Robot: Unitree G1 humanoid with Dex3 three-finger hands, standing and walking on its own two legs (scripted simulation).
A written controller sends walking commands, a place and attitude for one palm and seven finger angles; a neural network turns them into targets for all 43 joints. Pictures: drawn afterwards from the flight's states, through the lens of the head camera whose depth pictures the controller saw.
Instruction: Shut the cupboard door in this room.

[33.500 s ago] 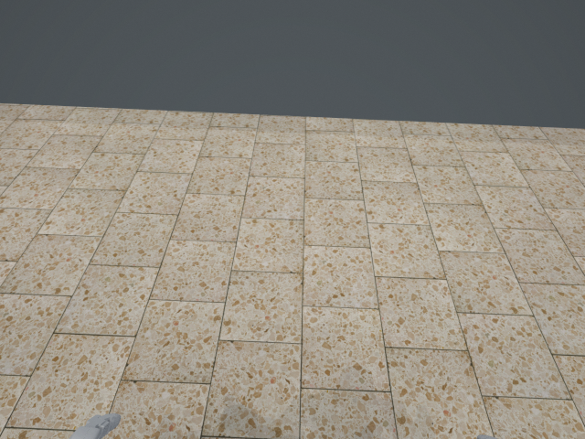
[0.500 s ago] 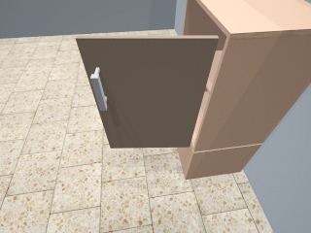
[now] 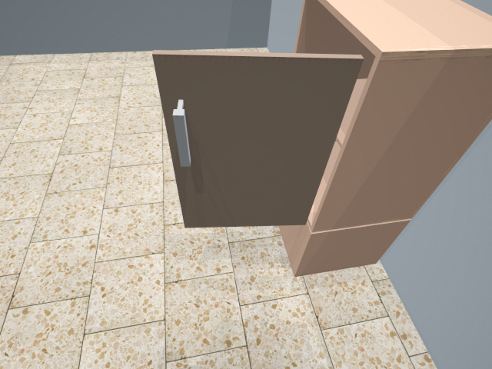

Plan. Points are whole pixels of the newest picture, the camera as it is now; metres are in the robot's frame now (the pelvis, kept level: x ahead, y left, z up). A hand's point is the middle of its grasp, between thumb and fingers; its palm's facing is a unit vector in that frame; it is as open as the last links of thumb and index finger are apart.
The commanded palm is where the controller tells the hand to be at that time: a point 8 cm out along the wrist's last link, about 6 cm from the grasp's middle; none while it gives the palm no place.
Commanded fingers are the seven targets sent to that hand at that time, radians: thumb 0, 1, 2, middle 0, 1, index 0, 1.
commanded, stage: shuffle to correct the standing spot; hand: left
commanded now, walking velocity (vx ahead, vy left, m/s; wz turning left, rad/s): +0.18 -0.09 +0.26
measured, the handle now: (183, 133) +0.58 +0.18 +0.04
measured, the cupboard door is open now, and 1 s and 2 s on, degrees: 83 83 83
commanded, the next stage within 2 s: come to a stop and stand still in 0.72 s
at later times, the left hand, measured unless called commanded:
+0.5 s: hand out of the picture -0.02 +0.15 -0.19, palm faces +0.13 -0.98 -0.13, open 7.3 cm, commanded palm none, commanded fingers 0.00 0.90 0.90 -0.20 -0.30 -0.20 -0.30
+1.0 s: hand out of the picture +0.16 +0.13 -0.18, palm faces +0.14 -0.98 -0.16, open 7.2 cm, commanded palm none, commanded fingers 0.00 0.90 0.90 -0.20 -0.30 -0.20 -0.30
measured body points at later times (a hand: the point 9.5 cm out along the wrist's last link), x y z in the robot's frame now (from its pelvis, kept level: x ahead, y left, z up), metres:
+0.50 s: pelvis +0.04 -0.01 -0.01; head +0.06 +0.01 +0.44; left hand -0.02 +0.20 -0.17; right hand +0.09 -0.24 -0.15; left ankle +0.05 +0.08 -0.74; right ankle +0.03 -0.14 -0.69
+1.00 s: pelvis +0.15 -0.04 +0.00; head +0.17 -0.03 +0.44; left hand +0.15 +0.18 -0.17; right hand +0.21 -0.28 -0.15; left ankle +0.19 +0.06 -0.73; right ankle +0.18 -0.15 -0.74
